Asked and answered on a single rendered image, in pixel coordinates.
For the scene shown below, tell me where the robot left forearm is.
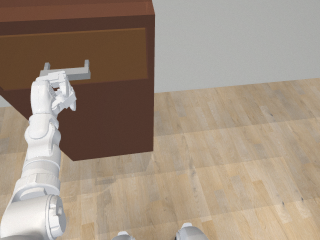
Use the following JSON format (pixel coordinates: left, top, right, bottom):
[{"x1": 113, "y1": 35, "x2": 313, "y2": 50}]
[{"x1": 0, "y1": 113, "x2": 61, "y2": 238}]

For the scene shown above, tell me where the handle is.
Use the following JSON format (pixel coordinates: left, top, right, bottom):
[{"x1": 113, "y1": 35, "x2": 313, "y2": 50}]
[{"x1": 39, "y1": 59, "x2": 91, "y2": 81}]

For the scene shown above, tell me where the robot left hand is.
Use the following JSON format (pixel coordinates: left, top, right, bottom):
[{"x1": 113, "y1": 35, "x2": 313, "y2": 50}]
[{"x1": 30, "y1": 71, "x2": 77, "y2": 119}]

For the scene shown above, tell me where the right robot shin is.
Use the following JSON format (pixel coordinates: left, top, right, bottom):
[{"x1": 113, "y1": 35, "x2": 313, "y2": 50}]
[{"x1": 181, "y1": 222, "x2": 192, "y2": 229}]

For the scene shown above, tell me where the drawer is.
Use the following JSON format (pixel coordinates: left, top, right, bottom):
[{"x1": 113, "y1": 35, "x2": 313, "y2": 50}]
[{"x1": 0, "y1": 27, "x2": 147, "y2": 90}]

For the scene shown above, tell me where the left robot shin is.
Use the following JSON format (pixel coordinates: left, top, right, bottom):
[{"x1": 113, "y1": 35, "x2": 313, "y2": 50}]
[{"x1": 118, "y1": 231, "x2": 128, "y2": 236}]

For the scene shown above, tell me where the cabinet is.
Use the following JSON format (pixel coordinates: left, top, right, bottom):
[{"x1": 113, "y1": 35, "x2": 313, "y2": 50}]
[{"x1": 0, "y1": 0, "x2": 155, "y2": 161}]

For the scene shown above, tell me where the robot shin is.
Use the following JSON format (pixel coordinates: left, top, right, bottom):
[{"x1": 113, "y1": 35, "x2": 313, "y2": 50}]
[
  {"x1": 118, "y1": 231, "x2": 128, "y2": 236},
  {"x1": 181, "y1": 222, "x2": 192, "y2": 229}
]

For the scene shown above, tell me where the left robot upper arm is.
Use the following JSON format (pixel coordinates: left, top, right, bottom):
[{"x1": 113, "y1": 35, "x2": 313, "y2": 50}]
[{"x1": 0, "y1": 194, "x2": 67, "y2": 240}]

